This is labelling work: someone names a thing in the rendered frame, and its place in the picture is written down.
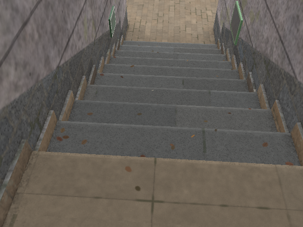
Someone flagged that stairs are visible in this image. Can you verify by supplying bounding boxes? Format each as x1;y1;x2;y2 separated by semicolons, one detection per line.
46;41;301;166

